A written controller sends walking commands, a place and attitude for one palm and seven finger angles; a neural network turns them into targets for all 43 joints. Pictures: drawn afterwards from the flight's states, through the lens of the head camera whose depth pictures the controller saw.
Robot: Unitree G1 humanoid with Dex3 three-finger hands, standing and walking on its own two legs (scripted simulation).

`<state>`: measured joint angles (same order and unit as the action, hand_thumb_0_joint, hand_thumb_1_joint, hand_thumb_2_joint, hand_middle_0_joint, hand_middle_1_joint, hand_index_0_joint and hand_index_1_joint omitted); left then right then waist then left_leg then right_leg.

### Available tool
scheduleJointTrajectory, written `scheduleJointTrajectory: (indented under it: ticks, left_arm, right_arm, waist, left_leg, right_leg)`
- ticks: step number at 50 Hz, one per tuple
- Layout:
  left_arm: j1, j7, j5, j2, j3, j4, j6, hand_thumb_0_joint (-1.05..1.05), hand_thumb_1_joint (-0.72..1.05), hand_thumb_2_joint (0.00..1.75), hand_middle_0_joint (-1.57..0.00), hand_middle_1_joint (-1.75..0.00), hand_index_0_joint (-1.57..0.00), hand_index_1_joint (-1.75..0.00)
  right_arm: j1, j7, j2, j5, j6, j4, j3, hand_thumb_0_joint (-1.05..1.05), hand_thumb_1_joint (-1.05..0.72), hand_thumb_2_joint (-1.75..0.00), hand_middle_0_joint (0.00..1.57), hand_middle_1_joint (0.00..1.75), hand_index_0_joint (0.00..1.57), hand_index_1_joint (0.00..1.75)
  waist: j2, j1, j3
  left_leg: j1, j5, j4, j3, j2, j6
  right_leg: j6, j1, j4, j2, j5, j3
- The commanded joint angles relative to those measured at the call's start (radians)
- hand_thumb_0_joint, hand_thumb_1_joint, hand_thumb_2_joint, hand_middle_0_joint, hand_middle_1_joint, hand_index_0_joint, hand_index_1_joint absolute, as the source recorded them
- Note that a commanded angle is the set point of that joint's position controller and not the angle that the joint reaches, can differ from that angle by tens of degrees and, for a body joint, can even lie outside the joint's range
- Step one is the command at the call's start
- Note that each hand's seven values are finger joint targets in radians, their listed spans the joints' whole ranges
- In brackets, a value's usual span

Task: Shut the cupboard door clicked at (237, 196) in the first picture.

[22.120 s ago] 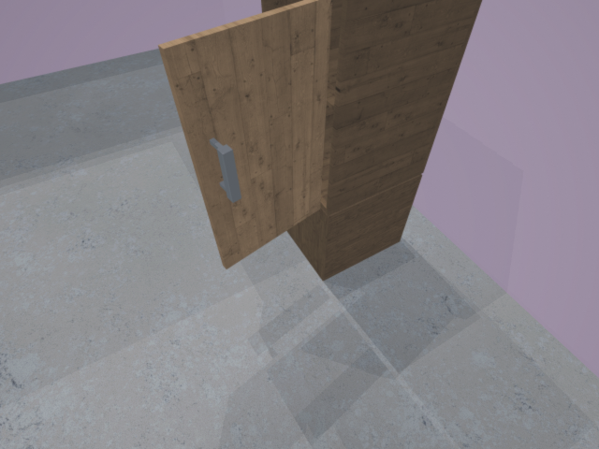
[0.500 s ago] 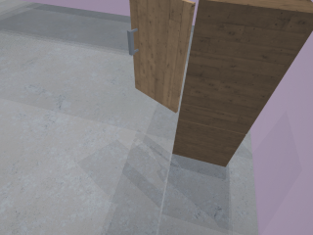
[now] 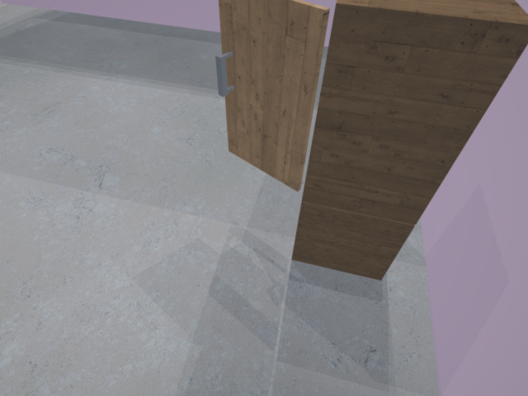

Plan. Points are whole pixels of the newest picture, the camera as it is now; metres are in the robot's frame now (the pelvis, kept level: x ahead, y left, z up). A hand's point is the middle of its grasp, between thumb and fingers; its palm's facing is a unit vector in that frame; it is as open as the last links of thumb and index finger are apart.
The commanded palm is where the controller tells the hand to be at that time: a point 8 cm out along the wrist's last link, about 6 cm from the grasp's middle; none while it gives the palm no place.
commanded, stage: let the arm hang, fingers relaxed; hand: left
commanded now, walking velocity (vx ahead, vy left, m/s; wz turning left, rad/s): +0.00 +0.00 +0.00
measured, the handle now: (226, 73) +1.01 +0.17 +0.00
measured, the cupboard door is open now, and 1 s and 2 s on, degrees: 65 65 65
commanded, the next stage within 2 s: look to check the result in 0.06 s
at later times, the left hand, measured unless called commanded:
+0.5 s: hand out of the picture +0.02 +0.20 -0.17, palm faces +0.01 -0.97 -0.24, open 7.4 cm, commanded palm none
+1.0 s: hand out of the picture +0.06 +0.21 -0.18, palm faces +0.12 -0.96 -0.24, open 7.4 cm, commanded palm none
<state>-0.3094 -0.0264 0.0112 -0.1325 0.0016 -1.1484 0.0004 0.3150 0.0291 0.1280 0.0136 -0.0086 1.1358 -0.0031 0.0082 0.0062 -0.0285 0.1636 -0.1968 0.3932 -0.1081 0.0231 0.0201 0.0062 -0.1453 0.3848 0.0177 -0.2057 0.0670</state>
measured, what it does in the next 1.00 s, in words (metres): stands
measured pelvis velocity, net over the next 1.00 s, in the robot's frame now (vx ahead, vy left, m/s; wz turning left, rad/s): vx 0.01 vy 0.00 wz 0.12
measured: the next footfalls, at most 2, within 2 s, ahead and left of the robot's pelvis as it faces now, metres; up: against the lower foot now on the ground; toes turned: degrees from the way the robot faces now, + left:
right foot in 1.50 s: +0.09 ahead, -0.14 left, +0.00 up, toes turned +26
left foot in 1.90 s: -0.05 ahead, +0.08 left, +0.00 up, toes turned +47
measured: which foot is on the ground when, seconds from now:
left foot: down 0.00-1.00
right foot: down 0.00-1.00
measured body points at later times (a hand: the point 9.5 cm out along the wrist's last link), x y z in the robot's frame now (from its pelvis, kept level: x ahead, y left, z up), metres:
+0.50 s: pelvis +0.00 +0.00 +0.00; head +0.02 +0.00 +0.45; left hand +0.02 +0.25 -0.15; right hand +0.01 -0.24 -0.16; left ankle +0.01 +0.10 -0.74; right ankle +0.00 -0.11 -0.74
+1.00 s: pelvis +0.01 +0.00 -0.01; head +0.04 +0.01 +0.44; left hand +0.05 +0.26 -0.16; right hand +0.07 -0.25 -0.16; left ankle +0.01 +0.10 -0.74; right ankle +0.00 -0.11 -0.74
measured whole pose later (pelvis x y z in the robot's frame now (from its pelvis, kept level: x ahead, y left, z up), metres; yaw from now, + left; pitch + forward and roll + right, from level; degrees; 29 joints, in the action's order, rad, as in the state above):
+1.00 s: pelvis +0.01 +0.00 -0.01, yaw +7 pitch -1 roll -1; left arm -0.16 -0.03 0.02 -0.22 0.04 -1.03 -0.01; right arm 0.20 0.00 0.21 0.02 -0.05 1.05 -0.04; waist -0.01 0.03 -0.08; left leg 0.31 -0.37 0.67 -0.04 0.02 -0.01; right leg 0.01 -0.18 0.51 0.05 -0.31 0.18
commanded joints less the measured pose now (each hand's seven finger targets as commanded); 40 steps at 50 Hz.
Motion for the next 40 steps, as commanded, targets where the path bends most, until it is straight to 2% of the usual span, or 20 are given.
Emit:
scheduleJointTrajectory:
  ticks: [1,3,6,12,23,28,31,33,36,37,40]
  left_arm:
    - [-0.057,-0.011,0.001,-0.116,0.027,0.023,0.01,0.0,0.9,0.9,-0.2,-0.3,-0.2,-0.3]
    - [-0.056,-0.011,0.001,-0.119,0.028,0.023,0.01,0.0,0.9,0.9,-0.2,-0.3,-0.2,-0.3]
    - [-0.05,-0.011,0.002,-0.124,0.03,0.023,0.013,0.0,0.9,0.9,-0.2,-0.3,-0.2,-0.3]
    - [-0.032,-0.01,0.003,-0.142,0.034,0.029,0.015,0.0,0.9,0.9,-0.2,-0.3,-0.2,-0.3]
    - [0.029,-0.003,0.004,-0.201,0.04,0.046,0.02,0.0,0.9,0.9,-0.2,-0.3,-0.2,-0.3]
    - [0.06,-0.001,0.003,-0.234,0.044,0.055,0.026,0.0,0.9,0.9,-0.2,-0.3,-0.2,-0.3]
    - [0.081,0.001,0.003,-0.252,0.045,0.059,0.025,0.0,0.9,0.9,-0.2,-0.3,-0.2,-0.3]
    - [0.097,0.002,0.003,-0.265,0.046,0.061,0.026,0.0,0.9,0.9,-0.2,-0.3,-0.2,-0.3]
    - [0.108,0.004,0.002,-0.277,0.046,0.061,0.03,0.0,0.9,0.9,-0.2,-0.3,-0.2,-0.3]
    - [0.118,0.003,0.002,-0.275,0.047,0.067,0.028,0.0,0.9,0.9,-0.2,-0.3,-0.2,-0.3]
    - [0.076,-0.007,0.0,-0.217,0.041,0.065,0.008,0.0,0.9,0.9,-0.2,-0.3,-0.2,-0.3]
  right_arm:
    - [0.061,0.009,0.111,0.0,0.014,-0.031,-0.017,0.0,-0.9,-0.9,0.2,0.3,0.2,0.3]
    - [0.056,0.01,0.115,0.0,0.015,-0.033,-0.02,0.0,-0.9,-0.9,0.2,0.3,0.2,0.3]
    - [0.057,0.01,0.124,-0.001,0.017,-0.037,-0.023,0.0,-0.9,-0.9,0.2,0.3,0.2,0.3]
    - [0.038,0.009,0.146,-0.001,0.019,-0.043,-0.029,0.0,-0.9,-0.9,0.2,0.3,0.2,0.3]
    - [-0.021,0.004,0.205,-0.001,0.022,-0.053,-0.034,0.0,-0.9,-0.9,0.2,0.3,0.2,0.3]
    - [-0.06,0.001,0.233,0.0,0.025,-0.057,-0.037,0.0,-0.9,-0.9,0.2,0.3,0.2,0.3]
    - [-0.081,-0.002,0.245,0.0,0.025,-0.059,-0.035,0.0,-0.9,-0.9,0.2,0.3,0.2,0.3]
    - [-0.093,-0.003,0.258,0.0,0.025,-0.061,-0.036,0.0,-0.9,-0.9,0.2,0.3,0.2,0.3]
    - [-0.108,-0.003,0.272,0.0,0.027,-0.063,-0.037,0.0,-0.9,-0.9,0.2,0.3,0.2,0.3]
    - [-0.109,-0.005,0.268,0.001,0.025,-0.067,-0.035,0.0,-0.9,-0.9,0.2,0.3,0.2,0.3]
    - [-0.086,-0.01,0.183,0.0,0.005,-0.072,-0.02,0.0,-0.9,-0.9,0.2,0.3,0.2,0.3]
  waist:
    - [-0.033,-0.002,-0.077]
    - [-0.05,-0.002,-0.08]
    - [-0.026,0.0,-0.065]
    - [-0.027,0.0,-0.065]
    - [-0.012,0.0,-0.048]
    - [-0.008,-0.002,-0.008]
    - [-0.033,-0.003,-0.016]
    - [-0.022,-0.002,-0.019]
    - [-0.013,-0.001,0.012]
    - [-0.023,0.0,0.006]
    - [-0.006,-0.005,0.006]
  left_leg:
    - [0.044,-0.049,-0.116,0.109,0.092,0.005]
    - [0.047,-0.061,-0.119,0.113,0.092,0.006]
    - [0.04,-0.044,-0.115,0.116,0.096,0.009]
    - [0.026,-0.021,-0.113,0.118,0.099,0.011]
    - [0.007,0.02,-0.116,0.122,0.107,0.012]
    - [-0.024,0.076,-0.106,0.124,0.109,0.012]
    - [-0.019,0.074,-0.114,0.125,0.109,0.007]
    - [-0.017,0.074,-0.118,0.126,0.112,0.005]
    - [-0.043,0.108,-0.113,0.127,0.113,0.006]
    - [-0.028,0.134,-0.104,0.133,0.11,0.003]
    - [0.022,0.17,-0.048,0.124,0.096,-0.012]
  right_leg:
    - [0.031,-0.063,-0.081,0.079,-0.009,-0.088]
    - [0.031,-0.066,-0.081,0.079,-0.008,-0.089]
    - [0.032,-0.059,-0.077,0.079,0.001,-0.089]
    - [0.033,-0.063,-0.076,0.081,0.013,-0.091]
    - [0.034,-0.046,-0.082,0.09,0.036,-0.098]
    - [0.037,-0.023,-0.087,0.098,0.082,-0.103]
    - [0.037,-0.018,-0.091,0.101,0.081,-0.103]
    - [0.036,-0.011,-0.098,0.103,0.084,-0.102]
    - [0.038,0.002,-0.101,0.108,0.117,-0.105]
    - [0.035,0.011,-0.086,0.111,0.14,-0.094]
    - [0.021,0.022,-0.031,0.137,0.175,-0.058]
